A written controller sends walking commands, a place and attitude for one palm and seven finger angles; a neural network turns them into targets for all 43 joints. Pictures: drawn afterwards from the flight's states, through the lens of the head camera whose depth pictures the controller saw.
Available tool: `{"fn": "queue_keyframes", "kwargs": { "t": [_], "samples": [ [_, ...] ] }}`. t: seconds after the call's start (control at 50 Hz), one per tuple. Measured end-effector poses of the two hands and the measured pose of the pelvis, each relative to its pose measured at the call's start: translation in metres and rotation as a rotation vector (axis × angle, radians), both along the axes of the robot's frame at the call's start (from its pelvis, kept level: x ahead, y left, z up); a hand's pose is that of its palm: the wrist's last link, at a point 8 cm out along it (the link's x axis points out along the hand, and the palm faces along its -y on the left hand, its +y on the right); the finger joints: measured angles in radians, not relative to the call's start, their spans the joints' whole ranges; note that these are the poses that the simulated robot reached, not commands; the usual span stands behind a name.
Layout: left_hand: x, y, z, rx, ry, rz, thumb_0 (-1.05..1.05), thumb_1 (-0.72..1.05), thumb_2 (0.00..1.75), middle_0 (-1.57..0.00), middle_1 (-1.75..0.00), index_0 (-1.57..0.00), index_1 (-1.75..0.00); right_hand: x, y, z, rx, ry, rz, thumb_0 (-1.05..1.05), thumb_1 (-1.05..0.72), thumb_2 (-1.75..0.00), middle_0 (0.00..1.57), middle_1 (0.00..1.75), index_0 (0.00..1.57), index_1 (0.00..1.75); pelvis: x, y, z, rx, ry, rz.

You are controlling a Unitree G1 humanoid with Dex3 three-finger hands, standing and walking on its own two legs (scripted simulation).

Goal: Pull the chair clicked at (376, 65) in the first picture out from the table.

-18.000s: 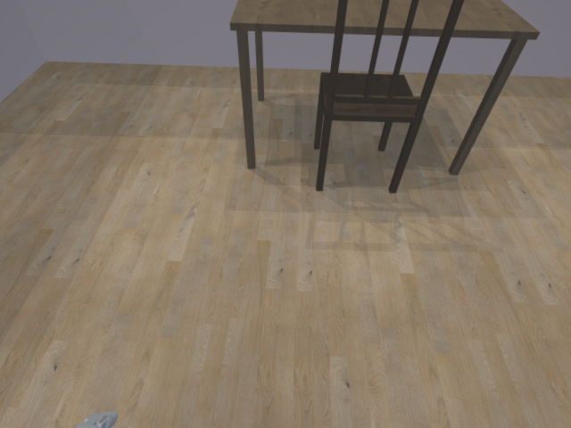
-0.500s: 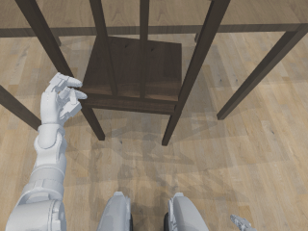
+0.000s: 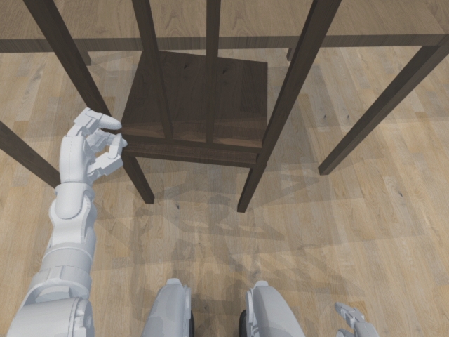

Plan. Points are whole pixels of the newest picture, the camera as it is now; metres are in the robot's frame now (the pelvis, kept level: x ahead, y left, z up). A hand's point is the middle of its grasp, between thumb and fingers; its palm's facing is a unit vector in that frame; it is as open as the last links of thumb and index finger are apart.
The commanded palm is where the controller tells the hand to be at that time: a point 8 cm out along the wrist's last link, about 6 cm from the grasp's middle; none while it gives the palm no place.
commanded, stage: open the thumb and straighten the fingers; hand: left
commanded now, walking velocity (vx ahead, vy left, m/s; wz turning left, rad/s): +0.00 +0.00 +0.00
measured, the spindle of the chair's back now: (157, 81) +0.55 +0.12 +0.06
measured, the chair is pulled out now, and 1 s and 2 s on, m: -0.05 -0.05 -0.05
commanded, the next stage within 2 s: draw the fingers out of the gap in 0.58 s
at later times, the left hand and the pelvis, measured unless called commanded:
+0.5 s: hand (110, 158) +0.41 +0.20 +0.01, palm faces +0.10 -0.99 -0.07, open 16.5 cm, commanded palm +0.39 +0.24 +0.02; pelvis -0.01 +0.00 +0.00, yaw +0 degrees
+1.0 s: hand (105, 179) +0.37 +0.20 +0.01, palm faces +0.09 -0.99 -0.06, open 17.5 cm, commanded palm +0.34 +0.24 +0.02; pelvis +0.00 +0.00 +0.01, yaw +0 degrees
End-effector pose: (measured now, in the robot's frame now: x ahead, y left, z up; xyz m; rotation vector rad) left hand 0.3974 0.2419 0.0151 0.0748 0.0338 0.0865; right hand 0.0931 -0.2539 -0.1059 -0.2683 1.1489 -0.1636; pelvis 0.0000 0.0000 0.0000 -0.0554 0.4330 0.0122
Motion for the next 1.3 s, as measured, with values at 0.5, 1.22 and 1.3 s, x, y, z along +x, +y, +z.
{"fn": "queue_keyframes", "kwargs": {
  "t": [0.5,1.22,1.3],
  "samples": [
    [-0.009,0.005,0.003,-0.008,-0.007,0.014,-0.01,-0.54,0.21,-0.14,-0.41,-0.14,-0.40,-0.011,-0.008,0.000,-0.008,-0.001,-0.005,0.01,-0.91,-0.90,0.20,0.30,0.20,0.30,-0.006,-0.005,-0.001,0.002,-0.011,0.002],
    [-0.086,-0.001,0.004,-0.022,-0.006,-0.029,-0.02,-0.55,0.20,0.00,0.00,0.00,0.00,0.055,0.009,0.016,0.019,-0.175,0.073,0.01,-0.91,-0.90,0.20,0.30,0.20,0.30,0.003,0.001,0.007,0.002,-0.039,0.012],
    [-0.100,-0.003,0.003,-0.025,0.012,-0.027,-0.02,-0.55,0.20,0.00,0.00,0.00,0.00,0.069,0.014,0.020,0.031,-0.225,0.092,0.01,-0.91,-0.90,0.20,0.30,0.20,0.30,0.002,-0.001,0.006,0.005,-0.045,0.013]
  ]
}}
